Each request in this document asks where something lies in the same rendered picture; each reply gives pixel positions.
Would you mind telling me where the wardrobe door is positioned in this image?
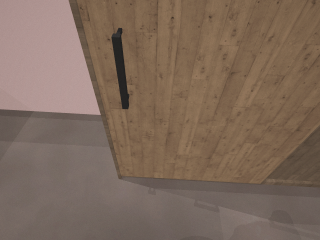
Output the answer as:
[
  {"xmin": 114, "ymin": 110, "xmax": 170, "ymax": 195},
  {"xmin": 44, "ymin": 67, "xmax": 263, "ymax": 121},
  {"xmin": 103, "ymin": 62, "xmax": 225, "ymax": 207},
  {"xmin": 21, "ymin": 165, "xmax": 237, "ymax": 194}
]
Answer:
[
  {"xmin": 266, "ymin": 125, "xmax": 320, "ymax": 182},
  {"xmin": 77, "ymin": 0, "xmax": 320, "ymax": 184}
]

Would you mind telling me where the handle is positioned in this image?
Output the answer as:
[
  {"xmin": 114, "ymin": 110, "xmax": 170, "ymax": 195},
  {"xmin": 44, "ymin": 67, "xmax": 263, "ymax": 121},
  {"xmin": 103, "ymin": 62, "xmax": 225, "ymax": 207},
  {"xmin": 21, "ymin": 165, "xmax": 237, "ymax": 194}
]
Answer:
[{"xmin": 111, "ymin": 28, "xmax": 130, "ymax": 109}]

